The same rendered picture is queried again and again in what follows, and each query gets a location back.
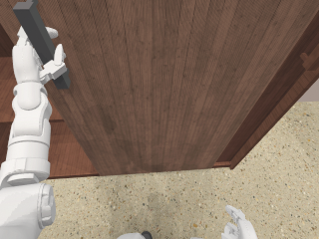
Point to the wardrobe door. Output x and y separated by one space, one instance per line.
284 79
163 85

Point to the robot left forearm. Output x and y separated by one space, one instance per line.
29 140

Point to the handle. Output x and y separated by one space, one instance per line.
32 23
312 62

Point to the right robot hand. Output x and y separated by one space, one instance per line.
244 229

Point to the left robot upper arm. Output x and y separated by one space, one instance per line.
25 210

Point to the left robot hand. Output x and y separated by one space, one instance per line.
27 63

